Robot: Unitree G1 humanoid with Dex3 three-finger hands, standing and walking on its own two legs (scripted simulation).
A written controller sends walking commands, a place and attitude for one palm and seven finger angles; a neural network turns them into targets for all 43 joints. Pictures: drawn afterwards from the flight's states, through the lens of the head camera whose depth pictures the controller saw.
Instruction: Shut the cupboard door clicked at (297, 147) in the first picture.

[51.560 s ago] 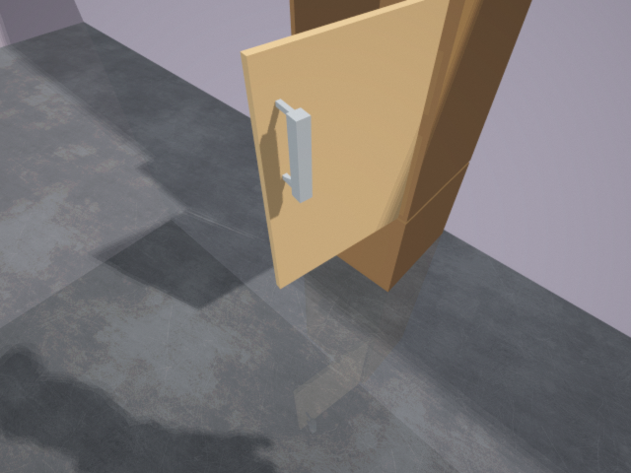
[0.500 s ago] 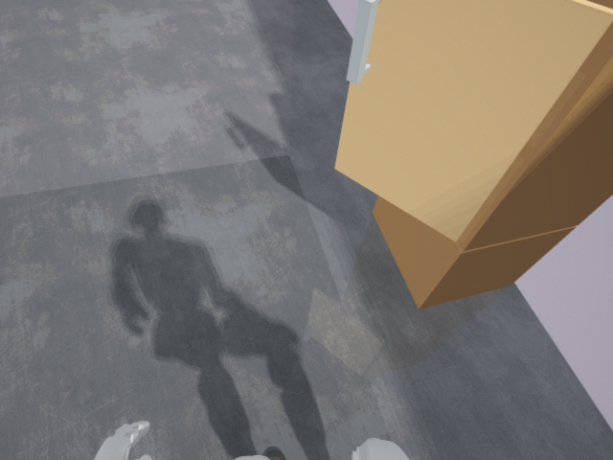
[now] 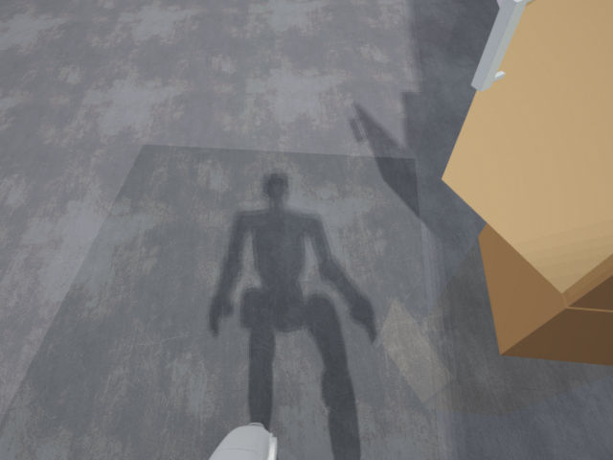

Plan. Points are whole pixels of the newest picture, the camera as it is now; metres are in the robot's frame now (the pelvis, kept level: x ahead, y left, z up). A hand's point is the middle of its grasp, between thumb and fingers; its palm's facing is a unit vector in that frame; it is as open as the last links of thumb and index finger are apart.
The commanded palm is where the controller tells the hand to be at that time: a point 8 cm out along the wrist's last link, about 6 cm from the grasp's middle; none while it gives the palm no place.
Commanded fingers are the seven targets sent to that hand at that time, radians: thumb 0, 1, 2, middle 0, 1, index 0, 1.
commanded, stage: walk to a spot facing it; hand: left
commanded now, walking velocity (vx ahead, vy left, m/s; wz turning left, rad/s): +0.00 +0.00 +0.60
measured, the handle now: (506, 42) +0.80 -0.34 +0.09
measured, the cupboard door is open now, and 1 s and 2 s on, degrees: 35 35 35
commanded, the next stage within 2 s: turn to face it in 1.74 s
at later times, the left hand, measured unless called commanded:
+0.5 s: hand out of the picture +0.08 +0.23 -0.15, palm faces +0.31 -0.90 -0.30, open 7.4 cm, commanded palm none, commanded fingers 0.00 0.90 0.90 -0.20 -0.30 -0.20 -0.30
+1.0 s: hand out of the picture -0.05 +0.22 -0.18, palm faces +0.59 -0.78 -0.21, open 7.4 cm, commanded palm none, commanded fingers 0.00 0.90 0.90 -0.20 -0.30 -0.20 -0.30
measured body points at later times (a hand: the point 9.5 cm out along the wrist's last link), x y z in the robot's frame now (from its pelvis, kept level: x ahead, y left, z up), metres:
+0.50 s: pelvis +0.02 -0.02 -0.01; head +0.06 -0.02 +0.43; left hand +0.06 +0.28 -0.13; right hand +0.17 -0.24 -0.16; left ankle +0.01 +0.13 -0.74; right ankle +0.08 -0.14 -0.74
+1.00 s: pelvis +0.04 +0.03 +0.00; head +0.04 +0.07 +0.45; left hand -0.08 +0.27 -0.16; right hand +0.22 -0.16 -0.13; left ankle -0.04 +0.09 -0.74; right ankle +0.12 -0.10 -0.66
